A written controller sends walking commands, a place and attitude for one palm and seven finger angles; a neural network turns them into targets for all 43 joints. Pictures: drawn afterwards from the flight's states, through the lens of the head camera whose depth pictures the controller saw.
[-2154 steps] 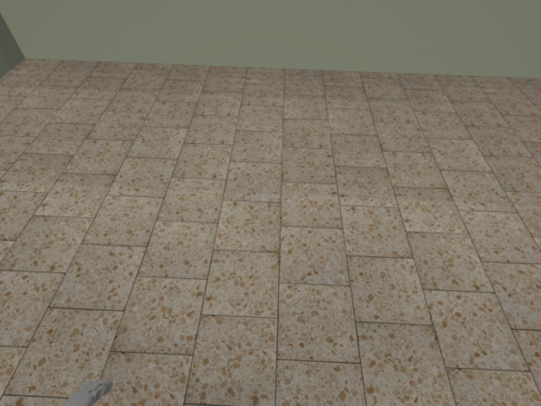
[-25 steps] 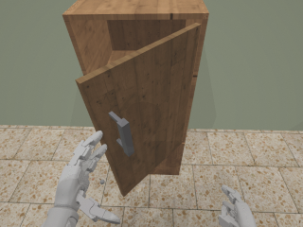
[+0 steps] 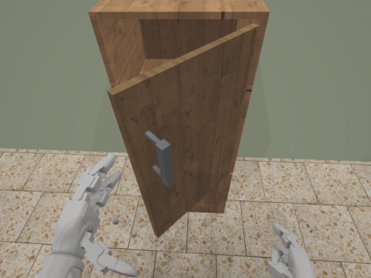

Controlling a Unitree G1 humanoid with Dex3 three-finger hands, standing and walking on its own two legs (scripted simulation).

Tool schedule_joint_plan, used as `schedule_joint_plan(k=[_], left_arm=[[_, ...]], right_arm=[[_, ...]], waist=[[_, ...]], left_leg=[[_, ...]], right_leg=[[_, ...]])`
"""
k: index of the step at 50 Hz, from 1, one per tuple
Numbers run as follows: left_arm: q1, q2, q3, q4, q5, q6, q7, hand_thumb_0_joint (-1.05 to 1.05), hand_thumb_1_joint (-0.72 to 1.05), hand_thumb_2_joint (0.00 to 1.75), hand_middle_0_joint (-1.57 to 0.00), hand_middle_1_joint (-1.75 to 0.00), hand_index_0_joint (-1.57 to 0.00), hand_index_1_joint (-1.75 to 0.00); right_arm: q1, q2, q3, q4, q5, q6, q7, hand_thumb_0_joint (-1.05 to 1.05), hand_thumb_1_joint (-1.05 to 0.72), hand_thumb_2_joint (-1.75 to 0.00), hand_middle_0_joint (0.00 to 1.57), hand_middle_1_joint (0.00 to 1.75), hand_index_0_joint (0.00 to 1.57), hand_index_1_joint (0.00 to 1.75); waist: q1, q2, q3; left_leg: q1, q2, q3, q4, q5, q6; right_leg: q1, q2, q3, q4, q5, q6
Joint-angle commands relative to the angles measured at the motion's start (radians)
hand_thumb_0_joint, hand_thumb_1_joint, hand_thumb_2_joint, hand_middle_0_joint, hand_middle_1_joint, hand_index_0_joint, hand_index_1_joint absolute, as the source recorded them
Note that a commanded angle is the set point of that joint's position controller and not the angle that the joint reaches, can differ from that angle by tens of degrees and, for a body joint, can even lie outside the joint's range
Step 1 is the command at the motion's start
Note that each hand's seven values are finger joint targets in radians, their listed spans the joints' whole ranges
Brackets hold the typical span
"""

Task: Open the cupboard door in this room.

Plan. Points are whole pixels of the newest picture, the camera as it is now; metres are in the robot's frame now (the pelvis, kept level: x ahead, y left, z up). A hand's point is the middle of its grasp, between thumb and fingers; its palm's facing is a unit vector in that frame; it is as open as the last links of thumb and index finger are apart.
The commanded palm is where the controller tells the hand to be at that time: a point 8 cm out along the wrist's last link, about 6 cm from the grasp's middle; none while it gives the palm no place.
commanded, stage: draw the hand back to the body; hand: left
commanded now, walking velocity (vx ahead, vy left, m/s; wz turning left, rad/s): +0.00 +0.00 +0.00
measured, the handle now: (159, 159) +0.33 +0.08 +0.11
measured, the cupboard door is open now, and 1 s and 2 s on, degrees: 47 47 47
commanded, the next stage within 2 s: step back with the hand held close in 1.40 s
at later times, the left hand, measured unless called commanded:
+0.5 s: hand (64, 212) +0.19 +0.21 +0.15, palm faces +0.23 -0.93 -0.28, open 15.1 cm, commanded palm +0.15 +0.26 +0.17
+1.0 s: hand (26, 181) +0.21 +0.26 +0.19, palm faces +0.42 -0.82 -0.40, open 9.3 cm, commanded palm +0.17 +0.31 +0.21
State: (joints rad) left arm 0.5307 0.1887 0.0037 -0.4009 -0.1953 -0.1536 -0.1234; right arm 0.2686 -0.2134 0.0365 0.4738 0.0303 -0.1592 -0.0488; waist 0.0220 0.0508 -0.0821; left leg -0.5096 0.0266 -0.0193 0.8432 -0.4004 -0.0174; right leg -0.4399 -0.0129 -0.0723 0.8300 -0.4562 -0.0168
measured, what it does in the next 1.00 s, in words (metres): stands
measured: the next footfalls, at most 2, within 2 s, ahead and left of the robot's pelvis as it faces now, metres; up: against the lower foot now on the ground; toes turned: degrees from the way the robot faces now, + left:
none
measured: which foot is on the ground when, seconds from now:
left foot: down 0.00-1.00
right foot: down 0.00-1.00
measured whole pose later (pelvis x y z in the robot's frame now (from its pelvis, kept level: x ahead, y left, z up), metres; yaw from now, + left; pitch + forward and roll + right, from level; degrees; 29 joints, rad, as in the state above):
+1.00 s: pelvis +0.02 +0.01 +0.04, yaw -1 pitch -4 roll +0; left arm 0.47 0.34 0.30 -0.41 -0.05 -0.07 0.12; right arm 0.19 -0.22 0.03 0.63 0.00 -0.11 -0.08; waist 0.07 0.05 0.01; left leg -0.12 0.02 0.02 0.44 -0.25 0.00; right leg -0.06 -0.01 -0.04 0.41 -0.28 0.00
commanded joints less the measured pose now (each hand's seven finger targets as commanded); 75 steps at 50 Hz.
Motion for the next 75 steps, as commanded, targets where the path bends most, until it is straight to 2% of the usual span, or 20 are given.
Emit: schedule_joint_plan(k=[1, 9, 15, 16, 17, 19, 20, 25, 31, 33, 37, 43, 48, 51, 53, 57, 64, 66, 70, 75], left_arm=[[-0.014, 0.103, 0.138, -0.222, -0.031, -0.015, 0.014, 0.00, -0.50, 0.30, -0.15, -0.30, -0.15, -0.30], [-0.063, 0.126, 0.169, -0.297, -0.083, 0.027, -0.052, 0.00, -0.50, 0.30, -0.15, -0.30, -0.15, -0.30], [-0.102, 0.179, 0.247, -0.270, -0.110, 0.060, -0.080, 0.00, -0.36, 0.36, -0.16, -0.30, -0.16, -0.30], [-0.093, 0.194, 0.271, -0.251, -0.114, 0.069, -0.080, 0.00, -0.32, 0.37, -0.16, -0.30, -0.16, -0.30], [-0.164, 0.322, 0.280, -0.367, 0.044, 0.040, 0.064, 0.00, -0.29, 0.39, -0.16, -0.30, -0.16, -0.30], [-0.041, 0.188, 0.217, -0.276, 0.067, 0.062, 0.147, 0.00, -0.22, 0.42, -0.16, -0.30, -0.16, -0.30], [-0.045, 0.187, 0.208, -0.271, 0.087, 0.067, 0.168, 0.00, -0.18, 0.43, -0.16, -0.30, -0.16, -0.30], [-0.058, 0.229, 0.234, -0.307, 0.134, 0.042, 0.231, 0.00, -0.01, 0.51, -0.17, -0.30, -0.17, -0.30], [-0.099, 0.276, 0.298, -0.274, 0.151, 0.025, 0.264, 0.00, 0.20, 0.60, -0.18, -0.30, -0.18, -0.30], [-0.087, 0.263, 0.301, -0.271, 0.152, 0.022, 0.264, 0.00, 0.27, 0.63, -0.18, -0.30, -0.18, -0.30], [-0.067, 0.258, 0.319, -0.253, 0.151, 0.018, 0.263, 0.00, 0.41, 0.69, -0.18, -0.30, -0.18, -0.30], [-0.095, 0.293, 0.387, -0.227, 0.145, 0.017, 0.264, 0.00, 0.62, 0.78, -0.19, -0.30, -0.19, -0.30], [-0.149, 0.330, 0.442, -0.232, 0.142, 0.011, 0.268, 0.00, 0.80, 0.86, -0.20, -0.30, -0.20, -0.30], [-0.169, 0.342, 0.465, -0.195, 0.134, 0.013, 0.267, 0.00, 0.90, 0.90, -0.20, -0.30, -0.20, -0.30], [-0.156, 0.296, 0.422, -0.174, 0.132, 0.016, 0.259, 0.00, 0.90, 0.90, -0.20, -0.30, -0.20, -0.30], [-0.159, 0.286, 0.403, -0.166, 0.133, 0.017, 0.254, 0.00, 0.90, 0.90, -0.20, -0.30, -0.20, -0.30], [-0.173, 0.347, 0.459, -0.219, 0.133, -0.002, 0.262, 0.00, 0.90, 0.90, -0.20, -0.30, -0.20, -0.30], [-0.175, 0.343, 0.453, -0.217, 0.135, -0.002, 0.263, 0.00, 0.90, 0.90, -0.20, -0.30, -0.20, -0.30], [-0.162, 0.324, 0.443, -0.192, 0.132, -0.002, 0.259, 0.00, 0.90, 0.90, -0.20, -0.30, -0.20, -0.30], [-0.160, 0.316, 0.436, -0.164, 0.130, -0.004, 0.254, 0.00, 0.90, 0.90, -0.20, -0.30, -0.20, -0.30]], right_arm=[[-0.123, -0.097, -0.034, -0.173, 0.005, -0.051, -0.016, 0.00, -0.90, -0.90, 0.20, 0.30, 0.20, 0.30], [-0.122, -0.110, -0.024, -0.160, 0.013, -0.076, -0.031, 0.00, -0.90, -0.90, 0.20, 0.30, 0.20, 0.30], [-0.133, -0.114, -0.020, -0.137, 0.018, -0.088, -0.042, 0.00, -0.90, -0.90, 0.20, 0.30, 0.20, 0.30], [-0.140, -0.116, -0.023, -0.132, 0.020, -0.089, -0.044, 0.00, -0.90, -0.90, 0.20, 0.30, 0.20, 0.30], [-0.161, -0.100, -0.018, -0.146, 0.002, -0.080, -0.068, 0.00, -0.90, -0.90, 0.20, 0.30, 0.20, 0.30], [-0.142, -0.082, -0.009, -0.131, -0.011, -0.069, -0.075, 0.00, -0.90, -0.90, 0.20, 0.30, 0.20, 0.30], [-0.143, -0.083, -0.008, -0.120, -0.012, -0.060, -0.073, 0.00, -0.90, -0.90, 0.20, 0.30, 0.20, 0.30], [-0.163, -0.093, -0.013, -0.092, -0.026, -0.052, -0.070, 0.00, -0.90, -0.90, 0.20, 0.30, 0.20, 0.30], [-0.191, -0.099, -0.018, -0.051, -0.033, -0.048, -0.073, 0.00, -0.90, -0.90, 0.20, 0.30, 0.20, 0.30], [-0.191, -0.096, -0.020, -0.042, -0.034, -0.046, -0.070, 0.00, -0.90, -0.90, 0.20, 0.30, 0.20, 0.30], [-0.200, -0.099, -0.026, -0.030, -0.035, -0.039, -0.057, 0.00, -0.90, -0.90, 0.20, 0.30, 0.20, 0.30], [-0.206, -0.102, -0.036, -0.014, -0.036, -0.018, -0.050, 0.00, -0.90, -0.90, 0.20, 0.30, 0.20, 0.30], [-0.206, -0.100, -0.043, -0.005, -0.036, -0.006, -0.049, 0.00, -0.90, -0.90, 0.20, 0.30, 0.20, 0.30], [-0.216, -0.104, -0.046, 0.001, -0.035, 0.001, -0.049, 0.00, -0.90, -0.90, 0.20, 0.30, 0.20, 0.30], [-0.215, -0.104, -0.048, -0.001, -0.033, 0.007, -0.046, 0.00, -0.90, -0.90, 0.20, 0.30, 0.20, 0.30], [-0.219, -0.109, -0.053, 0.000, -0.033, 0.012, -0.042, 0.00, -0.90, -0.90, 0.20, 0.30, 0.20, 0.30], [-0.227, -0.100, -0.055, 0.002, -0.037, 0.003, -0.050, 0.00, -0.90, -0.90, 0.20, 0.30, 0.20, 0.30], [-0.228, -0.101, -0.054, 0.007, -0.035, 0.001, -0.049, 0.00, -0.90, -0.90, 0.20, 0.30, 0.20, 0.30], [-0.227, -0.100, -0.056, 0.009, -0.035, 0.000, -0.047, 0.00, -0.90, -0.90, 0.20, 0.30, 0.20, 0.30], [-0.227, -0.105, -0.061, 0.012, -0.035, 0.003, -0.047, 0.00, -0.90, -0.90, 0.20, 0.30, 0.20, 0.30]], waist=[[0.018, -0.067, -0.076], [0.011, -0.008, -0.071], [0.016, -0.007, -0.032], [0.023, -0.032, -0.033], [0.050, -0.011, -0.014], [0.028, -0.030, 0.044], [0.026, -0.011, 0.056], [0.029, 0.014, 0.000], [0.035, -0.010, 0.026], [0.037, 0.021, 0.019], [0.043, 0.000, 0.022], [0.048, -0.012, 0.035], [0.050, 0.039, 0.015], [0.051, -0.001, 0.035], [0.044, -0.006, 0.049], [0.043, -0.005, 0.048], [0.054, 0.003, 0.002], [0.052, 0.035, 0.016], [0.049, 0.028, 0.036], [0.049, -0.022, 0.040]], left_leg=[[0.081, -0.037, 0.000, -0.140, 0.154, 0.038], [0.140, -0.037, -0.010, -0.159, 0.183, 0.038], [0.148, -0.036, -0.018, -0.187, 0.156, 0.035], [0.149, -0.035, -0.018, -0.185, 0.163, 0.036], [0.170, -0.033, 0.009, -0.223, 0.158, 0.035], [0.197, -0.034, 0.011, -0.243, 0.138, 0.030], [0.209, -0.029, 0.012, -0.255, 0.142, 0.032], [0.299, -0.021, 0.013, -0.330, 0.204, 0.034], [0.346, -0.016, 0.016, -0.397, 0.230, 0.036], [0.375, -0.013, 0.021, -0.413, 0.272, 0.034], [0.390, -0.006, 0.021, -0.440, 0.344, 0.032], [0.409, -0.005, 0.031, -0.456, 0.398, 0.032], [0.437, -0.007, 0.039, -0.460, 0.441, 0.029], [0.439, -0.008, 0.043, -0.461, 0.424, 0.033], [0.446, -0.007, 0.045, -0.467, 0.422, 0.036], [0.452, -0.009, 0.047, -0.473, 0.401, 0.039], [0.469, -0.019, 0.054, -0.465, 0.399, 0.042], [0.465, -0.018, 0.053, -0.468, 0.395, 0.037], [0.467, -0.017, 0.058, -0.470, 0.392, 0.039], [0.469, -0.016, 0.058, -0.474, 0.391, 0.045]], right_leg=[[0.039, 0.027, 0.015, -0.176, 0.227, 0.010], [0.043, 0.031, 0.006, -0.200, 0.263, 0.010], [0.048, 0.033, 0.001, -0.232, 0.222, 0.010], [0.061, 0.033, 0.007, -0.243, 0.223, 0.009], [0.086, 0.010, 0.066, -0.323, 0.211, -0.001], [0.071, 0.005, 0.043, -0.348, 0.170, 0.001], [0.081, 0.004, 0.039, -0.352, 0.174, 0.002], [0.177, 0.004, 0.026, -0.379, 0.238, 0.002], [0.244, 0.006, 0.025, -0.436, 0.255, 0.001], [0.261, 0.006, 0.023, -0.436, 0.296, 0.002], [0.306, 0.009, 0.020, -0.440, 0.363, 0.002], [0.330, 0.013, 0.022, -0.461, 0.417, 0.004], [0.352, 0.010, 0.026, -0.469, 0.455, 0.003], [0.349, 0.013, 0.027, -0.490, 0.451, 0.005], [0.338, 0.012, 0.027, -0.493, 0.448, 0.010], [0.340, 0.011, 0.031, -0.505, 0.432, 0.012], [0.361, 0.008, 0.042, -0.514, 0.452, 0.012], [0.360, 0.009, 0.041, -0.521, 0.439, 0.008], [0.346, 0.010, 0.040, -0.525, 0.439, 0.013], [0.345, 0.012, 0.040, -0.531, 0.440, 0.018]])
